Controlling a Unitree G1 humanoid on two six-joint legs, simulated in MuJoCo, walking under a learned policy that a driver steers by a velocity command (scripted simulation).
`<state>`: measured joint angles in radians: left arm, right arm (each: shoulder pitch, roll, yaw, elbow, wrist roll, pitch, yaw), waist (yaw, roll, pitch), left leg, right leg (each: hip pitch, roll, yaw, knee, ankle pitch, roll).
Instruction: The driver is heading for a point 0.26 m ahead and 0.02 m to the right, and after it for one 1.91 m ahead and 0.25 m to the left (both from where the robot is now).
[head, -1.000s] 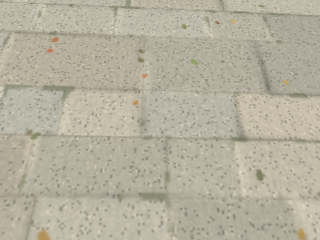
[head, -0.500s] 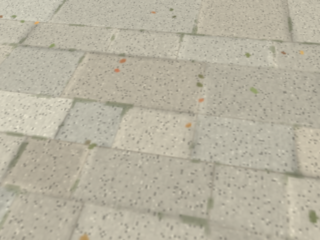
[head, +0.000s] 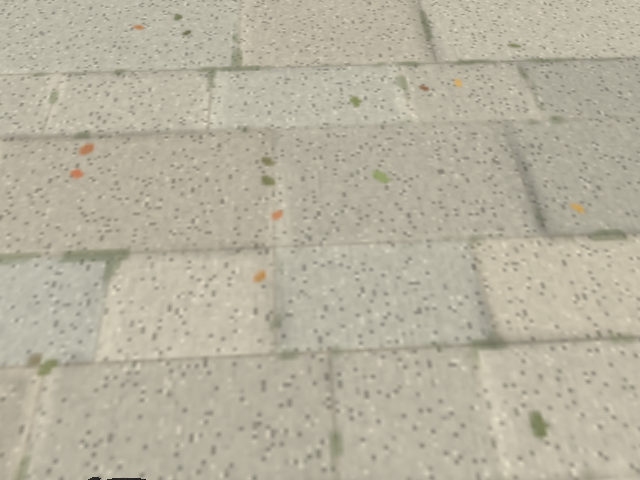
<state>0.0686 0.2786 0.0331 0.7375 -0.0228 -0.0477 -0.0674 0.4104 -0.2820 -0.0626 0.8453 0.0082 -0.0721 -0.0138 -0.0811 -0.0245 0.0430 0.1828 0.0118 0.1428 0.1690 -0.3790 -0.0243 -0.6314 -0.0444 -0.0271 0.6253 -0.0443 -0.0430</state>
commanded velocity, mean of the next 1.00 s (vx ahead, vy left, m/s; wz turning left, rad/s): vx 0.49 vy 0.00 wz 0.19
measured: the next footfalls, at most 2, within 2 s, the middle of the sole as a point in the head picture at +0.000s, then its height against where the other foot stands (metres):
right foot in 0.06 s outside the picture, level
left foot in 0.62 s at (273, 433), level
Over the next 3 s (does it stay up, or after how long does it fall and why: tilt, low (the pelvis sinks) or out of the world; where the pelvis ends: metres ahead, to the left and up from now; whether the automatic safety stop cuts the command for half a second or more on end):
stays up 1.24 0.19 0.02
